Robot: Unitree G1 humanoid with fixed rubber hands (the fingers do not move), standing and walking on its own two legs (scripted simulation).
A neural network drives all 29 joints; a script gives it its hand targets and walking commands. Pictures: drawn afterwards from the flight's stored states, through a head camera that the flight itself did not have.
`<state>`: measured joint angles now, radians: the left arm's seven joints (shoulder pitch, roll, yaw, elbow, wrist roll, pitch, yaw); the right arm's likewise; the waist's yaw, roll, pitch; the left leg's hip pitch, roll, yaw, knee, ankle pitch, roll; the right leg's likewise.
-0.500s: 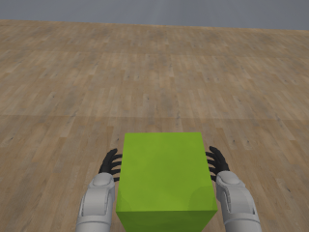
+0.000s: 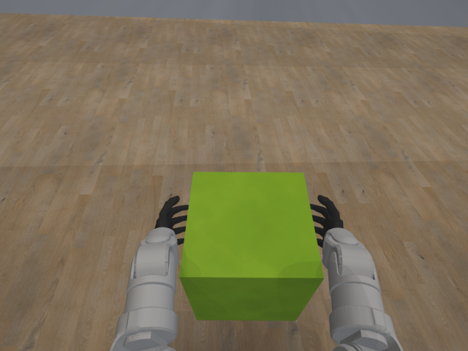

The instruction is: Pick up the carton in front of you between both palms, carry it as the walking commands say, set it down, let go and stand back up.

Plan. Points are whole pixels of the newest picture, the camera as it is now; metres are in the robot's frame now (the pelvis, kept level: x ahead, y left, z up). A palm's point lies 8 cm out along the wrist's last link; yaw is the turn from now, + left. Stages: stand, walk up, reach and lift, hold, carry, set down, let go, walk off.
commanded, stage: set down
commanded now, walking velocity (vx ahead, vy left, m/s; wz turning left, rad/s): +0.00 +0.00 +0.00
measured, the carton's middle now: (247, 250) +0.32 +0.01 -0.04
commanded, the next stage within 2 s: none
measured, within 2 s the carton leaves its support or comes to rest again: neither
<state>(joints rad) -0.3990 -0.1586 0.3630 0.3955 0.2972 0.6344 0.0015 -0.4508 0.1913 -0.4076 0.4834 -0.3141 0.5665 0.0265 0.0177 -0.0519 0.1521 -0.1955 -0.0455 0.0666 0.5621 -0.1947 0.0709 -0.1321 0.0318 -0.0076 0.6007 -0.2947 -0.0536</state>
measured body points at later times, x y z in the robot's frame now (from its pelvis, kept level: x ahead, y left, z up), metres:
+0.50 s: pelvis -0.01 +0.00 -0.10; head +0.19 +0.02 +0.30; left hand +0.39 +0.16 -0.18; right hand +0.40 -0.15 -0.17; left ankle +0.09 +0.07 -0.73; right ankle +0.04 -0.11 -0.73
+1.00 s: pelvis -0.02 -0.04 -0.21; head +0.23 -0.01 +0.17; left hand +0.41 +0.18 -0.31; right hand +0.44 -0.13 -0.30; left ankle +0.09 +0.07 -0.73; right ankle +0.04 -0.11 -0.73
